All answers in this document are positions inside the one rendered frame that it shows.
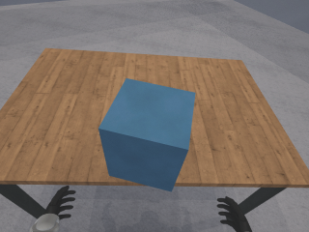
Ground right robot hand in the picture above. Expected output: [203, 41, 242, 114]
[216, 196, 252, 232]

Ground carton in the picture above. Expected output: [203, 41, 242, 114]
[98, 78, 196, 192]

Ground left robot hand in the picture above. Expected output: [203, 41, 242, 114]
[43, 186, 76, 219]

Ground left robot forearm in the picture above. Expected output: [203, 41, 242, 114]
[29, 213, 60, 232]

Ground table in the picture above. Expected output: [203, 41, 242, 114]
[0, 47, 309, 221]

